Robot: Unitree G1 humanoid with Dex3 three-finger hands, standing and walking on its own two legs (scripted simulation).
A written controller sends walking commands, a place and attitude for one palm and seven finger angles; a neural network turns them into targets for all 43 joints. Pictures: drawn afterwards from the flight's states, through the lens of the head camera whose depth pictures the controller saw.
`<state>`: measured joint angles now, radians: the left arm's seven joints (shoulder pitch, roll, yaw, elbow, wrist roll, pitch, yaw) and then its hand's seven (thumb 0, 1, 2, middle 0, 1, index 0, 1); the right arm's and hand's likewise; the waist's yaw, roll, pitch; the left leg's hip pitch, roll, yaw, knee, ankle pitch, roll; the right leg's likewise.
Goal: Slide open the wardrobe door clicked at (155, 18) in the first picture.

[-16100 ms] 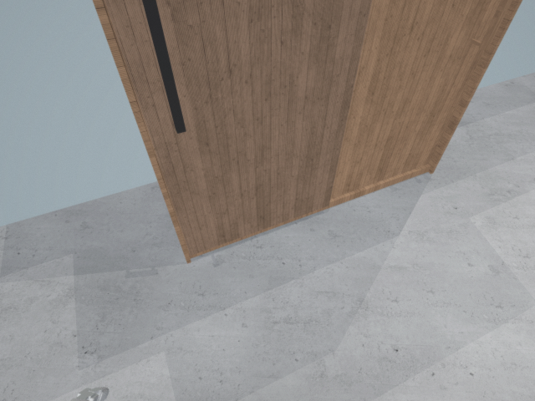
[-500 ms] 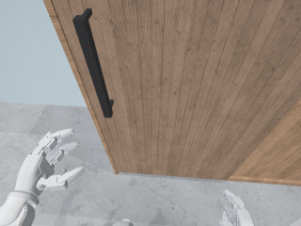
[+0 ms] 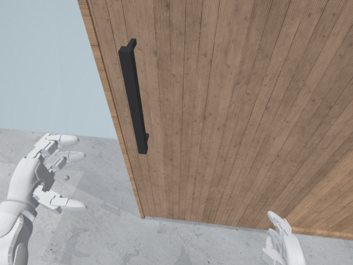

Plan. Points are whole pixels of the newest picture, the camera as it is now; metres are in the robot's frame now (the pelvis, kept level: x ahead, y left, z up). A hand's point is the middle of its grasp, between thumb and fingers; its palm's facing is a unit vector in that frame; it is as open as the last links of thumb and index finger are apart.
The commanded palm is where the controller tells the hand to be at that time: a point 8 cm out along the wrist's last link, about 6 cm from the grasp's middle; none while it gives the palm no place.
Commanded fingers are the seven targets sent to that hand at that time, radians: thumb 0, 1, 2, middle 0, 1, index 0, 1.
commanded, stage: raise the hand with hooked fingers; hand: left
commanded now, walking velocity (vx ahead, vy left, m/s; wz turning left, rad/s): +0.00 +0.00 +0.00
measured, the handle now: (138, 105) +0.46 +0.15 +0.12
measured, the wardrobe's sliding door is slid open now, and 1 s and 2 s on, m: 0.00 0.00 0.00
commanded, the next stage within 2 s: move the hooked fingers beside the handle in 0.86 s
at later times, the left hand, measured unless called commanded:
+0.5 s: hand (43, 150) +0.27 +0.28 +0.17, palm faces +0.04 -1.00 -0.07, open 14.0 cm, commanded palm +0.23 +0.32 +0.17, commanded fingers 0.00 -0.50 0.30 -0.30 -1.20 -0.30 -1.20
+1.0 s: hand (58, 152) +0.27 +0.25 +0.16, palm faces +0.04 -1.00 -0.07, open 14.0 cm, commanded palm +0.24 +0.30 +0.17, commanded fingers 0.00 -0.50 0.30 -0.30 -1.20 -0.30 -1.20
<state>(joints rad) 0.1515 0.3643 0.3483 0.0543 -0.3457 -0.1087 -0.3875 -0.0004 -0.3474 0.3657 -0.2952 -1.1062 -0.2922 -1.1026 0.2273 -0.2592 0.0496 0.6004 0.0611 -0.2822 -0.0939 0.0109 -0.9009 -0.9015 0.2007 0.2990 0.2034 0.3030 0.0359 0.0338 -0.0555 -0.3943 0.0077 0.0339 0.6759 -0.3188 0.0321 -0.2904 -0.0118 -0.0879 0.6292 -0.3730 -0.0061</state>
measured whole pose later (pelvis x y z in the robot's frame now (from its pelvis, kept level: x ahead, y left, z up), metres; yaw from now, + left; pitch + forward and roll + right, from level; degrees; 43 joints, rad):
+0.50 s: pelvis -0.01 +0.00 +0.01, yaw +0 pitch -1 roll -1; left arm -0.09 0.48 0.45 0.23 -0.35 0.06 -0.48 -0.01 -0.50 0.30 -0.31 -1.20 -0.30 -1.20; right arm 0.25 -0.28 0.08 0.62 0.08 -0.24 -0.11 0.01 -0.90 -0.90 0.20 0.30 0.21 0.30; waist 0.03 0.05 -0.02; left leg -0.28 0.00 0.03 0.54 -0.24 0.03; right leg -0.18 -0.01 -0.09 0.50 -0.30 -0.01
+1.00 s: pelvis +0.00 -0.02 +0.01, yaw +0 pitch -1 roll +0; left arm -0.06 0.45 0.45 0.22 -0.35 0.05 -0.47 -0.01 -0.50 0.30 -0.31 -1.20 -0.30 -1.20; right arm 0.23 -0.28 0.07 0.62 0.08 -0.25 -0.11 0.01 -0.90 -0.90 0.20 0.30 0.20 0.30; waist 0.04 0.06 -0.03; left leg -0.27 0.02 0.03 0.54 -0.25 0.01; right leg -0.18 0.01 -0.09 0.51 -0.32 -0.03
